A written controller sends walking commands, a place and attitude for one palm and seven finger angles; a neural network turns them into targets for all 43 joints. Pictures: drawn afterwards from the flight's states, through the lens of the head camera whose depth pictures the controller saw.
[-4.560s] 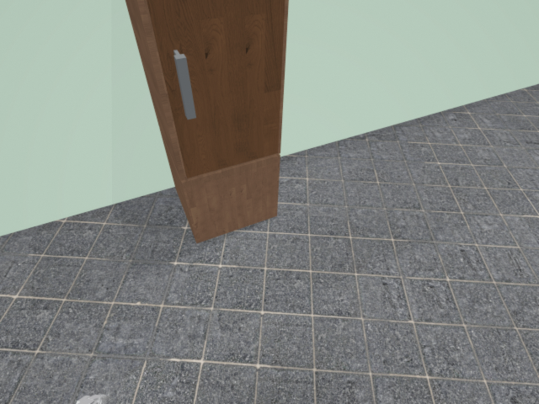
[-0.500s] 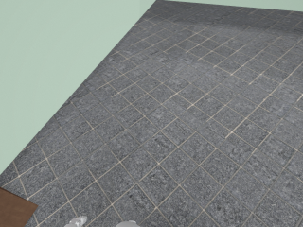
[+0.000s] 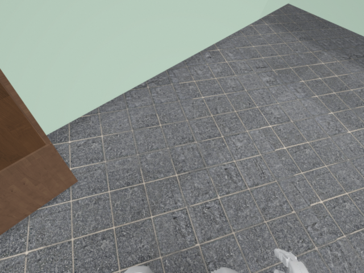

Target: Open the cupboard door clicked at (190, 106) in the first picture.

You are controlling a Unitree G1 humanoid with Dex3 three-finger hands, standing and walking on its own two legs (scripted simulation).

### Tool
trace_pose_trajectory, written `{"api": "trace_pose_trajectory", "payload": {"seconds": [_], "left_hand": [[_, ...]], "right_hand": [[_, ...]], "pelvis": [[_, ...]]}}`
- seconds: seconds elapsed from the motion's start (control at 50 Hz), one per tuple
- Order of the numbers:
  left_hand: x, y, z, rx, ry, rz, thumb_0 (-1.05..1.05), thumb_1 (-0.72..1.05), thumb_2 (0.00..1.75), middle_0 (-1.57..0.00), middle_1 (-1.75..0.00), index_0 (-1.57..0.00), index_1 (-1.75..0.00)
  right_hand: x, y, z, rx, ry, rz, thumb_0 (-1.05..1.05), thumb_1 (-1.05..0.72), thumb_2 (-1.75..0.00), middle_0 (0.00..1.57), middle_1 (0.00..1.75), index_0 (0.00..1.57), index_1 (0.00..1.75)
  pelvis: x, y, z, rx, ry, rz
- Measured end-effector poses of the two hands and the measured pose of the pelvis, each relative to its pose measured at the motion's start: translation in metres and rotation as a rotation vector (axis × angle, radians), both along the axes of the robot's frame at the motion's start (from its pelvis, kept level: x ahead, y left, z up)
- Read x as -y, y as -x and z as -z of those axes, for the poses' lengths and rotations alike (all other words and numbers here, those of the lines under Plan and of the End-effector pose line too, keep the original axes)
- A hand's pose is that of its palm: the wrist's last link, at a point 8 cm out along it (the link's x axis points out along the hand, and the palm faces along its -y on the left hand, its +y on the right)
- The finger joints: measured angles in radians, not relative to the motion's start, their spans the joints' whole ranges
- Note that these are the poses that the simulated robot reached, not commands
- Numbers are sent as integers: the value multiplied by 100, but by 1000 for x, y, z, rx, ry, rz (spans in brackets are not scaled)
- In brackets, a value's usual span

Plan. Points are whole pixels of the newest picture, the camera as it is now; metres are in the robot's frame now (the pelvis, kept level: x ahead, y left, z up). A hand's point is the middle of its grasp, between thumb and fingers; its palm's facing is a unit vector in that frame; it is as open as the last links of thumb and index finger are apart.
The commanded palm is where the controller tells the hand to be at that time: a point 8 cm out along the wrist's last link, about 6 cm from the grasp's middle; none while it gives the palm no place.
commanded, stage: turn to face it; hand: left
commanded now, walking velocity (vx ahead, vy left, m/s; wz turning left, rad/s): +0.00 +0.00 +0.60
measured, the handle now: out of the picture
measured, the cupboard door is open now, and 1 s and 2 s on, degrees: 0 0 0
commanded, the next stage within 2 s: take the last steps up to it in 1.48 s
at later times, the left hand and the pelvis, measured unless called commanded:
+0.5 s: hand out of the picture +0.10 +0.19 -0.12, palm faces +0.26 -0.92 -0.28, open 7.4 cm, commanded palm none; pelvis +0.00 -0.04 +0.01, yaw +17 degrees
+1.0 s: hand out of the picture -0.16 +0.17 -0.18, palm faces +0.63 -0.73 -0.26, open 7.4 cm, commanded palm none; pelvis -0.05 -0.02 +0.00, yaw +36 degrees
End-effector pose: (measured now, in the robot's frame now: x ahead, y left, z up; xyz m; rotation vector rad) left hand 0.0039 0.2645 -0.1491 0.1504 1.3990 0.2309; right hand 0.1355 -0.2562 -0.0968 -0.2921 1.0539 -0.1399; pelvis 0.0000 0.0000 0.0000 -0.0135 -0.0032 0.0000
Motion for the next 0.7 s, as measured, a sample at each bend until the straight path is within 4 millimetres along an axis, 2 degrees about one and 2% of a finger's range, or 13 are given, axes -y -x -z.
{"api": "trace_pose_trajectory", "payload": {"seconds": [0.1, 0.22, 0.32, 0.44, 0.52, 0.6, 0.7], "left_hand": [[-14, -20, -16, 96, -1, -32, 1, 91, 90, -20, -30, -20, -29], [-17, -47, -30, 204, -21, -49, 1, 91, 90, -20, -30, -20, -29], [-7, -66, -39, 266, -41, -61, 1, 91, 90, -20, -30, -20, -29], [20, -78, -52, 342, -76, -78, 1, 91, 90, -20, -30, -20, -29], [39, -62, -60, 364, -112, -105, 1, 91, 90, -20, -30, -20, -30], [53, -28, -67, 332, -125, -180, 1, 90, 90, -21, -30, -20, -30], [64, 17, -62, 282, -120, -280, 1, 90, 90, -21, -30, -20, -30]], "right_hand": [[-14, 12, -9, -53, 8, -21, 0, -90, -90, 20, 30, 20, 30], [-19, 30, -5, -109, -13, -25, 1, -90, -90, 21, 30, 20, 30], [-10, 46, 6, -161, -33, -26, 1, -90, -90, 21, 30, 20, 30], [16, 59, 28, -232, -57, -43, 1, -90, -90, 21, 30, 20, 30], [33, 52, 42, -253, -72, -75, 1, -90, -90, 21, 30, 20, 30], [40, 36, 37, -254, -77, -139, 1, -91, -90, 20, 30, 20, 29], [37, 14, 32, -252, -61, -230, 1, -91, -90, 20, 30, 20, 29]], "pelvis": [[-8, 0, -14, -1, 26, -60], [-7, -1, -19, -8, 23, -120], [4, 0, -17, -16, 12, -176], [28, 2, -11, -23, -9, -250], [44, 3, -8, -8, -18, -309], [53, 3, -15, 6, -47, -366], [57, 7, -18, 17, -57, -446]]}}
